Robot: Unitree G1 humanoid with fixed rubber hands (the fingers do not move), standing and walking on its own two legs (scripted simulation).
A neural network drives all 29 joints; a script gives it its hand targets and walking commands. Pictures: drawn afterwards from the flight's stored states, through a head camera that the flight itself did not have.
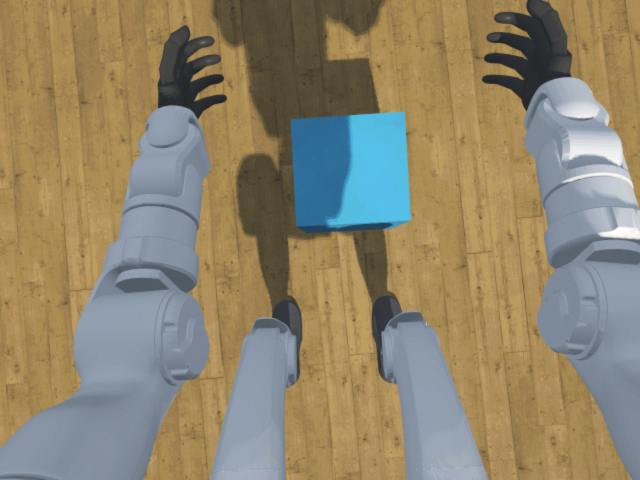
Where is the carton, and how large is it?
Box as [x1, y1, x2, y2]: [291, 112, 410, 232]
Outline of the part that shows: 404,112 291,119 295,213 297,227 306,232 391,228 410,220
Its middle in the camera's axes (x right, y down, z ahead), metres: +0.06 -0.13 +0.84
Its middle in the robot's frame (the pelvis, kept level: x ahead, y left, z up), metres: +0.50 -0.03 -0.52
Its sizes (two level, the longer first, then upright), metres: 0.210 0.200 0.250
